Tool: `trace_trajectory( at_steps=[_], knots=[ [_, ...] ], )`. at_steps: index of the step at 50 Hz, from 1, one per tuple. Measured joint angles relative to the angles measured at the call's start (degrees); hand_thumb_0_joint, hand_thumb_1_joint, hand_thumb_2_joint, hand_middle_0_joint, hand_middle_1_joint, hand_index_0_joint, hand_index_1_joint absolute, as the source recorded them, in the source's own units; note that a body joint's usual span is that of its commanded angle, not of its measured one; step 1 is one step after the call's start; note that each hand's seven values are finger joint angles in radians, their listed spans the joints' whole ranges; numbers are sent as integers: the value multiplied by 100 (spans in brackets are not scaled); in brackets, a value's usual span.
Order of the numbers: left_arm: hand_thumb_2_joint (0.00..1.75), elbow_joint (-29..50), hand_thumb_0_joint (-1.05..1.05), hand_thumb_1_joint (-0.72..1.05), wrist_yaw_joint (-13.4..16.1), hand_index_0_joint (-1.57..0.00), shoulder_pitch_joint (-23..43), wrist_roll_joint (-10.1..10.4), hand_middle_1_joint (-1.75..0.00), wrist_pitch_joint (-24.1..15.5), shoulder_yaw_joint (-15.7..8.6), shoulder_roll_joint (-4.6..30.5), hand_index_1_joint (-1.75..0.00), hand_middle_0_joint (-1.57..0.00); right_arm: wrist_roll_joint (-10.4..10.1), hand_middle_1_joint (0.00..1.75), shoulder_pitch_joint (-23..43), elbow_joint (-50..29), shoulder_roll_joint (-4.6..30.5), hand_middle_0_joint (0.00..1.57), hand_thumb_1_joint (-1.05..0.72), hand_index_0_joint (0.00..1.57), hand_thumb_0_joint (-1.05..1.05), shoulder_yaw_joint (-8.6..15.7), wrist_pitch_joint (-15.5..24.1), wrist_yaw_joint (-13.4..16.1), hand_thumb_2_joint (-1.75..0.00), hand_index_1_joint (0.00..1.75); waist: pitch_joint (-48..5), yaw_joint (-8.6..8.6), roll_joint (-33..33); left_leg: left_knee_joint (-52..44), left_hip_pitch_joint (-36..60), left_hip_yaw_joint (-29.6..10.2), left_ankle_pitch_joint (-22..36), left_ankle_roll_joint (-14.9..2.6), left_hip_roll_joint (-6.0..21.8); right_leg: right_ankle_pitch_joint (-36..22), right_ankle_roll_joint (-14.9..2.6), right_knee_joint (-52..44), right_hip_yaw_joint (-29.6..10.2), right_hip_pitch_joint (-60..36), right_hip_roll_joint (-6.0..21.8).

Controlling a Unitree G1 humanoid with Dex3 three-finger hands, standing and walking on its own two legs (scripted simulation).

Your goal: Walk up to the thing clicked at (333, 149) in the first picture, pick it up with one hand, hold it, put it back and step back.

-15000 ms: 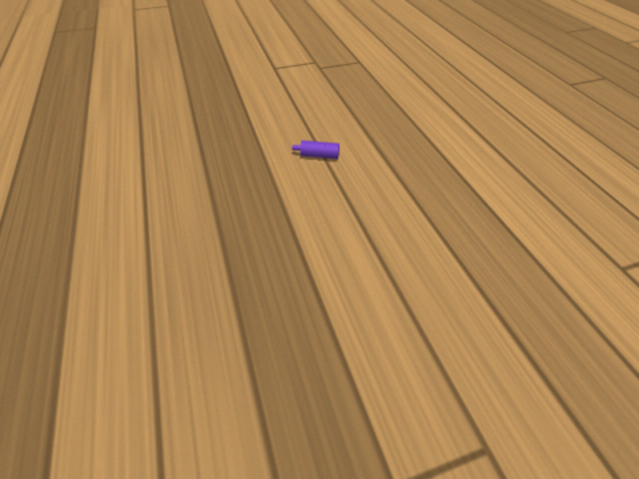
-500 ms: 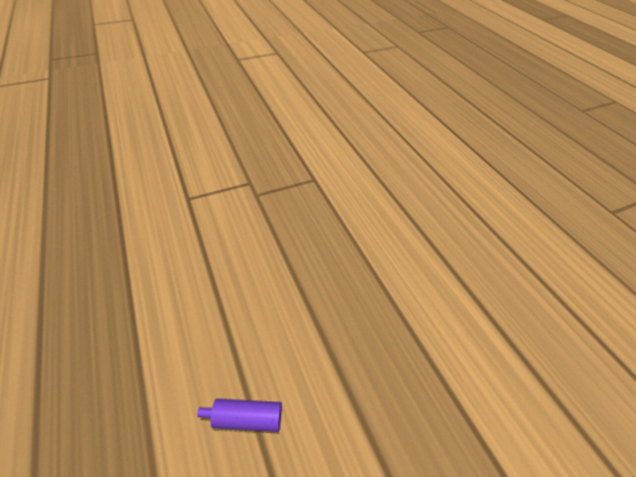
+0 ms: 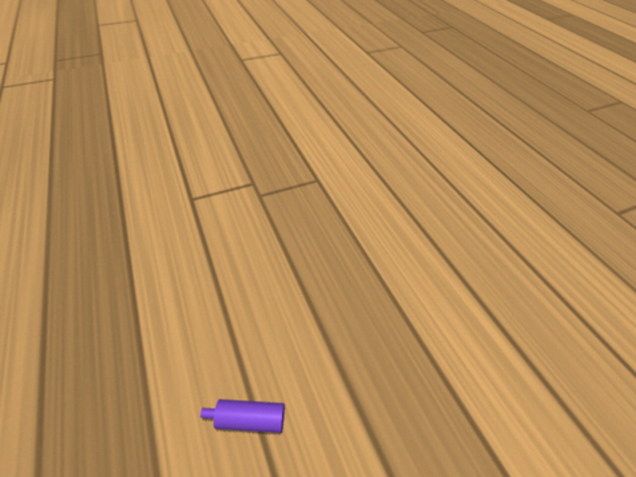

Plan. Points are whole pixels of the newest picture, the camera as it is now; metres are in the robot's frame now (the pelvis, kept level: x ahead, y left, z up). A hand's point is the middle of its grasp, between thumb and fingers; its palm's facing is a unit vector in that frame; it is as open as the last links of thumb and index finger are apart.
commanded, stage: stand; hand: left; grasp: from above
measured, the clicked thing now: (242, 415) +0.41 +0.23 -0.74
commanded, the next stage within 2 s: rise first in 0.64 s
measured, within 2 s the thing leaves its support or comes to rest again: neither
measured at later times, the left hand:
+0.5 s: hand out of the picture +0.07 +0.25 -0.16, palm faces -0.04 -0.94 -0.34, open 7.4 cm
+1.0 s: hand out of the picture +0.15 +0.25 -0.17, palm faces -0.02 -0.94 -0.34, open 9.2 cm
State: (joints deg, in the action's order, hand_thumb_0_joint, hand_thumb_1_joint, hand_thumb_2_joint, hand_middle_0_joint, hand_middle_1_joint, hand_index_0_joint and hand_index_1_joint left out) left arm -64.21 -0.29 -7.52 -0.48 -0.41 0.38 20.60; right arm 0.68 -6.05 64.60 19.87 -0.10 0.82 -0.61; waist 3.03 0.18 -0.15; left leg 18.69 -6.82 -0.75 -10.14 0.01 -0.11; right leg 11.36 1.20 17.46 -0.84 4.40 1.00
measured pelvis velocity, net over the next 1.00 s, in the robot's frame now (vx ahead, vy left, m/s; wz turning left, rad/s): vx -0.02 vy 0.00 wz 0.00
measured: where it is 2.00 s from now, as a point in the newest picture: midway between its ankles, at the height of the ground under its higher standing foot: outside the picture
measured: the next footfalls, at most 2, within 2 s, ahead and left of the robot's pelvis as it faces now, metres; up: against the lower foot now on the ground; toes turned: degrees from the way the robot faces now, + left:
none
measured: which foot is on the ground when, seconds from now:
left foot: down 0.00-1.00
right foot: down 0.00-1.00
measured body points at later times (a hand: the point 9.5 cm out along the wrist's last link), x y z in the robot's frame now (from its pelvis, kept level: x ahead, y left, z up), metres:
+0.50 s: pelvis +0.00 +0.00 +0.00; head +0.02 +0.00 +0.45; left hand +0.07 +0.30 -0.13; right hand +0.08 -0.30 -0.13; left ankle +0.00 +0.12 -0.75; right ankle -0.02 -0.13 -0.75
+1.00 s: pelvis -0.02 +0.00 -0.03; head +0.05 +0.01 +0.42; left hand +0.15 +0.30 -0.15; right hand +0.09 -0.27 -0.14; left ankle +0.00 +0.12 -0.75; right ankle -0.02 -0.13 -0.75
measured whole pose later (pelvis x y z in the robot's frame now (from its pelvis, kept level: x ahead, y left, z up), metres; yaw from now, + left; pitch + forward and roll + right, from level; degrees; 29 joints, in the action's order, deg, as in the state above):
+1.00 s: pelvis -0.02 +0.00 -0.03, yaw +0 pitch +7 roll -1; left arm -57.4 -1.9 2.1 -5.6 0.5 -8.1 20.1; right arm -1.2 -12.4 44.2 14.3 1.0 2.5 0.9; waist 0.3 -1.2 -0.8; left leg 37.5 -27.5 -1.2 -17.1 0.5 0.8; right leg 18.3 0.5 36.2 -0.6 25.0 -0.2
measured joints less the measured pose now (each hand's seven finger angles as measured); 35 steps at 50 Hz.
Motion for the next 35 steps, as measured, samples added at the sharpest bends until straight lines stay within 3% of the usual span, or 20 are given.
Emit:
trace_trajectory(
  at_steps=[35],
  knots=[
    [89, 40, 1, 91, 13, -21, 24, -8, -30, -8, 0, -4, -30, -20, 1, 30, -29, -2, -2, 20, -90, 20, 1, 12, -18, 4, -90, 30, -8, -21, -7, 10, 14, -18, -19, 13, 20, -8, -11, -49, 20, -46, -19]
  ],
)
